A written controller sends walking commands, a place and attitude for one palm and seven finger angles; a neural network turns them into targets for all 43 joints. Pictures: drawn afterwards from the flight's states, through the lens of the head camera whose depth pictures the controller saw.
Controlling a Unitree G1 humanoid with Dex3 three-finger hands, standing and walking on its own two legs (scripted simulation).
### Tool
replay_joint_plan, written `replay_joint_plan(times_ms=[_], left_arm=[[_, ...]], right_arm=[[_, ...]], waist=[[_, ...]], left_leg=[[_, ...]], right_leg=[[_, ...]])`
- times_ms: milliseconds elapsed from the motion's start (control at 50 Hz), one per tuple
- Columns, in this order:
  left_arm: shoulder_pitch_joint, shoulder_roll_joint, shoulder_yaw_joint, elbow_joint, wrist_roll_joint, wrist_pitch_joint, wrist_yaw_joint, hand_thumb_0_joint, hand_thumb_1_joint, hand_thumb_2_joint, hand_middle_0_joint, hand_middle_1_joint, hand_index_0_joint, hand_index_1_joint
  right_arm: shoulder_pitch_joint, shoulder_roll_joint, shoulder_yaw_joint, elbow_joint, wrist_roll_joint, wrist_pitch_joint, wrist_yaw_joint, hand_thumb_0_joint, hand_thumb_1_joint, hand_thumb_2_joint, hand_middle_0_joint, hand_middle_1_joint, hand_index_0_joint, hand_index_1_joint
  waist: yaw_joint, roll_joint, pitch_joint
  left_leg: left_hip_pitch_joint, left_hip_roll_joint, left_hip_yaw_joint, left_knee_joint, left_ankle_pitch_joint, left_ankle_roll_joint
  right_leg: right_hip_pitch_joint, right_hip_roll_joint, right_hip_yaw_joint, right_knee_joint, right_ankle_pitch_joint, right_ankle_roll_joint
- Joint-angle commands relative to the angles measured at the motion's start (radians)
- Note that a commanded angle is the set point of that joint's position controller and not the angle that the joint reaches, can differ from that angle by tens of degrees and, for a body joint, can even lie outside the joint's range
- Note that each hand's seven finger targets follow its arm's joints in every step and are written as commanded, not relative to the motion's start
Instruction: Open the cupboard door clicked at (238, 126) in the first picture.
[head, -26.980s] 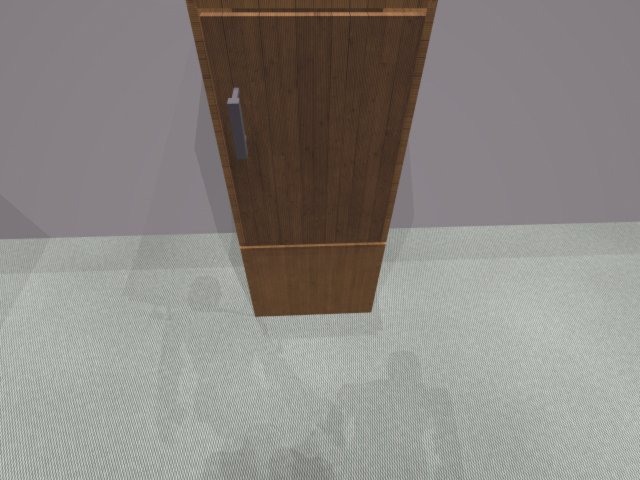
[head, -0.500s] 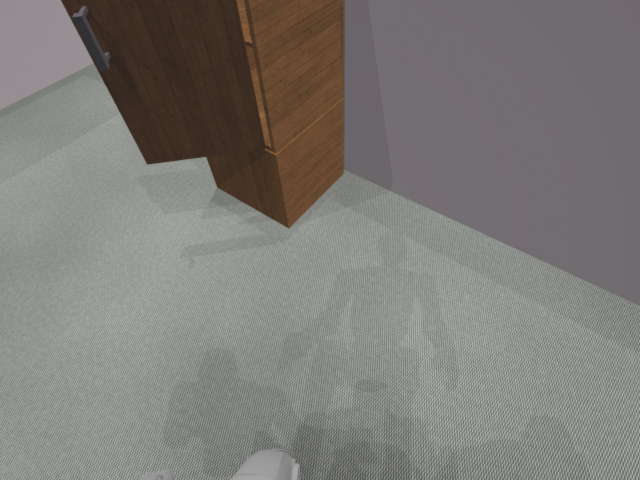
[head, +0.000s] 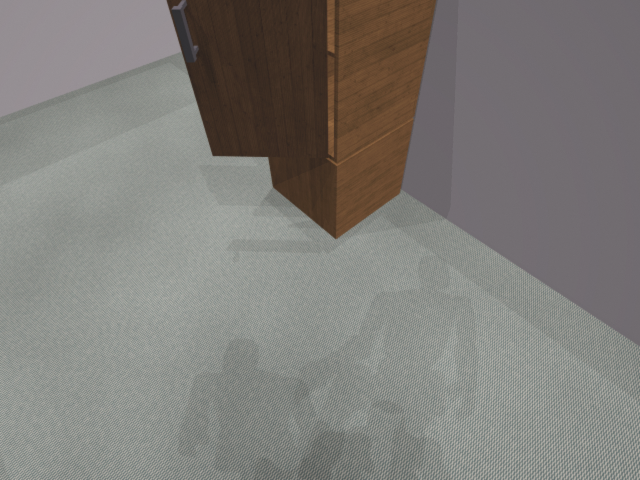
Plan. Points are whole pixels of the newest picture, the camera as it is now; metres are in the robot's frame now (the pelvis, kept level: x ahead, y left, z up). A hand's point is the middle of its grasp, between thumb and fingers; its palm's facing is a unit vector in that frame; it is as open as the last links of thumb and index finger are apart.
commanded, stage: take the last steps up to it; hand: left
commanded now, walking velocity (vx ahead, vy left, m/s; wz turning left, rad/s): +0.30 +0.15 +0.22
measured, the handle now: (187, 31) +1.05 +0.41 +0.07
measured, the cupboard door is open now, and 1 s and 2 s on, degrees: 45 45 45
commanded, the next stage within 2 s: come to a stop and stand still in 1.14 s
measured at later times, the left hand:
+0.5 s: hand out of the picture +0.05 +0.25 -0.18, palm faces +0.21 -0.96 -0.16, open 7.4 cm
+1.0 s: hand (190, 286) +0.45 +0.29 -0.15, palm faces +0.03 -0.98 -0.20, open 7.3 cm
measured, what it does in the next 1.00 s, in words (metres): walks ahead: left foot, then right foot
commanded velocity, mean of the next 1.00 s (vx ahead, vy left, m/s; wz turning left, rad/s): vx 0.29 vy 0.09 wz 0.01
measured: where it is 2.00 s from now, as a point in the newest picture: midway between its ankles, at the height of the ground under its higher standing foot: (301, 406)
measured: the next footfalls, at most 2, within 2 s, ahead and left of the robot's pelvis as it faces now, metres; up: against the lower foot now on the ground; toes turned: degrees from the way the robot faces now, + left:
left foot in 0.42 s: +0.24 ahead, +0.21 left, +0.00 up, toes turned +14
right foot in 0.92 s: +0.42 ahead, +0.02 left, +0.00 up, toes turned -5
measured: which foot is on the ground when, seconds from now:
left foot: down 0.00-0.00, up 0.02-0.40, down 0.42-0.92, up 0.94-1.00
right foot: down 0.00-0.42, up 0.44-0.90, down 0.92-1.00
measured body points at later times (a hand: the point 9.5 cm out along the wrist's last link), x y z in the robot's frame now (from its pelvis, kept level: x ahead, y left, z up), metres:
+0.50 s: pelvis +0.15 +0.10 -0.01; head +0.19 +0.12 +0.44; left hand +0.04 +0.31 -0.17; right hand +0.30 -0.12 -0.14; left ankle +0.20 +0.20 -0.73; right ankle +0.02 -0.07 -0.66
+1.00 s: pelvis +0.33 +0.11 +0.00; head +0.36 +0.10 +0.45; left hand +0.45 +0.34 -0.13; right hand +0.26 -0.11 -0.16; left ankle +0.23 +0.21 -0.67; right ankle +0.38 +0.02 -0.73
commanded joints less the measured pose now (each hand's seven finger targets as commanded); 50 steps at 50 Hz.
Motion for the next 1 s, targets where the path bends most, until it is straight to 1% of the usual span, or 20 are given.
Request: replay_joint_plan(times_ms=[0,20,60,120,180,300,360,380,400,420,440,480,560,800,860,880,900,920,940,980], left_arm=[[0.235,0.222,0.056,0.01,-0.001,-0.035,0.037,0.0,0.9,0.9,-0.2,-0.3,-0.2,-0.3],[0.176,0.209,0.055,-0.007,-0.001,-0.041,0.037,0.0,0.9,0.9,-0.2,-0.3,-0.2,-0.3],[0.092,0.123,0.025,-0.008,-0.001,-0.058,0.038,0.0,0.9,0.9,-0.2,-0.3,-0.2,-0.3],[0.143,0.106,0.021,0.016,-0.004,-0.079,0.035,0.0,0.9,0.9,-0.2,-0.3,-0.2,-0.3],[0.227,0.116,0.019,0.063,-0.004,-0.088,0.039,0.0,0.9,0.9,-0.2,-0.3,-0.2,-0.3],[0.23,0.134,0.022,0.105,0.008,-0.077,0.043,0.0,0.9,0.9,-0.2,-0.3,-0.2,-0.3],[0.169,0.142,0.027,0.093,0.002,-0.068,0.04,0.0,0.9,0.9,-0.2,-0.3,-0.2,-0.3],[0.197,0.099,0.018,0.081,-0.005,-0.064,0.031,0.0,0.9,0.9,-0.2,-0.3,-0.2,-0.3],[0.219,0.031,0.005,0.055,-0.014,-0.06,0.024,0.0,0.9,0.9,-0.2,-0.3,-0.2,-0.3],[0.13,0.03,0.003,0.021,-0.014,-0.05,0.032,0.0,0.9,0.9,-0.2,-0.3,-0.2,-0.3],[0.085,0.025,0.005,0.006,-0.012,-0.051,0.034,0.0,0.9,0.9,-0.2,-0.3,-0.2,-0.3],[0.055,0.016,0.009,0.026,-0.004,-0.041,0.024,0.0,0.9,0.9,-0.2,-0.3,-0.2,-0.3],[0.103,-0.017,0.007,0.047,0.003,-0.02,0.013,0.0,0.9,0.9,-0.2,-0.3,-0.2,-0.3],[-0.146,0.012,0.0,-0.07,0.003,-0.023,0.004,0.0,0.9,0.9,-0.2,-0.3,-0.2,-0.3],[-0.013,0.043,0.009,-0.032,0.005,-0.037,0.006,0.0,0.9,0.9,-0.2,-0.3,-0.2,-0.3],[0.127,0.099,0.027,0.008,0.008,-0.05,0.012,0.0,0.9,0.9,-0.2,-0.3,-0.2,-0.3],[0.266,0.2,0.054,0.047,0.009,-0.057,0.024,0.0,0.9,0.9,-0.2,-0.3,-0.2,-0.3],[0.28,0.22,0.052,0.051,-0.012,-0.056,0.031,0.0,0.9,0.9,-0.2,-0.3,-0.2,-0.3],[0.192,0.175,0.045,0.033,-0.013,-0.058,0.041,0.0,0.9,0.9,-0.2,-0.3,-0.2,-0.3],[0.082,0.109,0.021,0.005,-0.016,-0.061,0.042,0.0,0.9,0.9,-0.2,-0.3,-0.2,-0.3]], right_arm=[[-0.153,-0.146,-0.046,-0.135,-0.005,-0.014,0.014,0.0,-0.9,-0.9,0.2,0.3,0.2,0.3],[-0.144,-0.131,-0.048,-0.123,-0.007,-0.012,0.022,0.0,-0.9,-0.9,0.2,0.3,0.2,0.3],[-0.136,-0.117,-0.05,-0.086,-0.009,-0.001,0.031,0.0,-0.9,-0.9,0.2,0.3,0.2,0.3],[-0.105,-0.071,-0.039,-0.061,-0.002,0.001,0.045,0.0,-0.9,-0.9,0.2,0.3,0.2,0.3],[-0.139,-0.043,-0.028,-0.064,0.003,-0.003,0.052,0.0,-0.9,-0.9,0.2,0.3,0.2,0.3],[-0.208,-0.032,-0.012,-0.091,0.007,-0.023,0.061,0.0,-0.9,-0.9,0.2,0.3,0.2,0.3],[0.046,-0.092,-0.025,-0.017,-0.003,-0.043,0.041,0.0,-0.9,-0.9,0.2,0.3,0.2,0.3],[0.196,-0.187,-0.048,0.023,-0.013,-0.049,0.025,0.0,-0.9,-0.9,0.2,0.3,0.2,0.3],[0.308,-0.293,-0.076,0.043,-0.016,-0.055,0.008,0.0,-0.9,-0.9,0.2,0.3,0.2,0.3],[0.314,-0.303,-0.08,0.047,-0.005,-0.042,-0.011,0.0,-0.9,-0.9,0.2,0.3,0.2,0.3],[0.231,-0.275,-0.07,0.028,-0.008,-0.042,-0.01,0.0,-0.9,-0.9,0.2,0.3,0.2,0.3],[0.084,-0.162,-0.039,-0.009,-0.006,-0.057,-0.017,0.0,-0.9,-0.9,0.2,0.3,0.2,0.3],[0.094,-0.099,-0.021,0.016,-0.004,-0.09,-0.022,0.0,-0.9,-0.9,0.2,0.3,0.2,0.3],[0.2,-0.109,-0.021,0.08,-0.014,-0.085,-0.014,0.0,-0.9,-0.9,0.2,0.3,0.2,0.3],[0.199,-0.102,-0.011,0.098,-0.007,-0.082,-0.016,0.0,-0.9,-0.9,0.2,0.3,0.2,0.3],[0.183,-0.09,-0.011,0.086,0.005,-0.086,-0.012,0.0,-0.9,-0.9,0.2,0.3,0.2,0.3],[0.198,-0.064,-0.01,0.056,0.014,-0.087,-0.004,0.0,-0.9,-0.9,0.2,0.3,0.2,0.3],[0.156,-0.097,-0.017,0.044,0.012,-0.078,-0.005,0.0,-0.9,-0.9,0.2,0.3,0.2,0.3],[0.098,-0.096,-0.022,0.044,0.012,-0.071,-0.007,0.0,-0.9,-0.9,0.2,0.3,0.2,0.3],[0.087,-0.039,-0.016,0.049,0.006,-0.055,-0.003,0.0,-0.9,-0.9,0.2,0.3,0.2,0.3]], waist=[[0.102,-0.242,0.075],[0.07,-0.199,0.092],[0.012,-0.217,0.141],[0.009,-0.176,0.061],[0.034,-0.159,0.014],[0.042,-0.229,0.028],[-0.086,-0.145,-0.056],[-0.14,0.04,-0.179],[-0.159,0.305,-0.275],[-0.167,0.247,-0.266],[-0.133,0.157,-0.163],[-0.067,0.159,-0.035],[-0.008,0.079,-0.015],[-0.035,0.019,0.049],[0.031,-0.015,-0.017],[0.085,-0.086,-0.097],[0.115,-0.308,-0.166],[0.112,-0.236,-0.147],[0.085,-0.145,-0.065],[0.019,-0.091,-0.009]], left_leg=[[-0.519,0.035,-0.069,0.529,-0.188,-0.007],[-0.517,0.064,-0.076,0.578,-0.091,-0.008],[-0.475,0.103,-0.069,0.61,0.064,-0.032],[-0.44,0.089,0.011,0.513,0.156,-0.059],[-0.438,0.079,0.07,0.381,0.17,-0.065],[-0.298,0.064,0.123,0.08,0.133,-0.03],[0.119,-0.003,0.166,-0.088,0.161,0.012],[0.359,0.107,0.061,-0.08,0.17,0.052],[0.506,0.362,-0.333,-0.177,0.195,0.148],[0.458,0.41,-0.395,-0.288,0.168,0.197],[0.319,0.419,-0.348,-0.325,0.049,0.208],[0.089,0.358,-0.234,-0.357,0.049,0.175],[0.051,0.297,-0.065,-0.405,0.26,0.158],[0.165,0.282,0.022,-0.372,0.383,0.169],[0.12,0.209,0.091,-0.145,0.501,0.106],[-0.033,0.147,0.136,0.059,0.449,0.064],[-0.297,0.008,0.203,0.338,0.039,0.005],[-0.354,0.021,0.093,0.552,-0.236,-0.002],[-0.392,0.074,0.005,0.595,-0.16,0.001],[-0.335,0.117,-0.001,0.529,-0.047,-0.02]], right_leg=[[0.247,-0.479,0.595,-0.483,-0.255,-0.189],[0.178,-0.442,0.552,-0.481,-0.329,-0.19],[0.073,-0.35,0.349,-0.462,-0.1,-0.123],[0.18,-0.269,0.119,-0.413,0.272,-0.089],[0.298,-0.261,0.031,-0.358,0.544,-0.088],[0.299,-0.291,-0.016,-0.297,0.596,-0.083],[0.13,-0.245,-0.091,-0.021,0.672,-0.047],[-0.019,-0.171,-0.123,0.214,0.425,-0.019],[-0.253,-0.011,-0.112,0.536,-0.198,0.016],[-0.331,-0.009,0.019,0.704,-0.239,-0.016],[-0.364,-0.05,0.046,0.776,-0.182,-0.039],[-0.365,-0.101,0.072,0.766,-0.023,-0.031],[-0.303,-0.095,0.058,0.596,0.076,-0.015],[-0.197,-0.024,-0.003,0.082,0.155,-0.035],[0.075,0.022,-0.03,-0.076,0.222,-0.063],[0.325,-0.067,0.103,-0.101,0.275,-0.109],[0.545,-0.328,0.461,-0.209,0.37,-0.223],[0.48,-0.434,0.561,-0.299,0.413,-0.303],[0.365,-0.389,0.483,-0.313,0.37,-0.285],[0.183,-0.31,0.298,-0.345,0.422,-0.221]])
